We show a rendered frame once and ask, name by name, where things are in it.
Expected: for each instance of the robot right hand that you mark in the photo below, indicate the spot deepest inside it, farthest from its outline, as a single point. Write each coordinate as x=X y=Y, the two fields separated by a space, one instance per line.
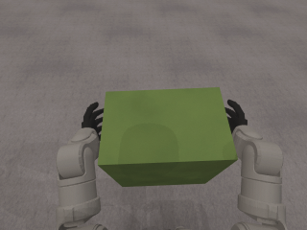
x=237 y=117

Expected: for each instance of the robot left hand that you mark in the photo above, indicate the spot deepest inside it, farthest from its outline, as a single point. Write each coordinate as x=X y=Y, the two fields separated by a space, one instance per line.
x=90 y=116

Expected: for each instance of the robot right forearm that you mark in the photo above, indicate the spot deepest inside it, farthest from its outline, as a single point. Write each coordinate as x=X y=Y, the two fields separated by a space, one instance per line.
x=261 y=171

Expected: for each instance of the carton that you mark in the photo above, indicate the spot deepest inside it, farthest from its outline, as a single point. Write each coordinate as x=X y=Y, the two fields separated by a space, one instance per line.
x=164 y=137

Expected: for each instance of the robot left forearm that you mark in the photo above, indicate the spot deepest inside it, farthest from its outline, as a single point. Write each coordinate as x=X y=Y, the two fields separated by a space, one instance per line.
x=75 y=163

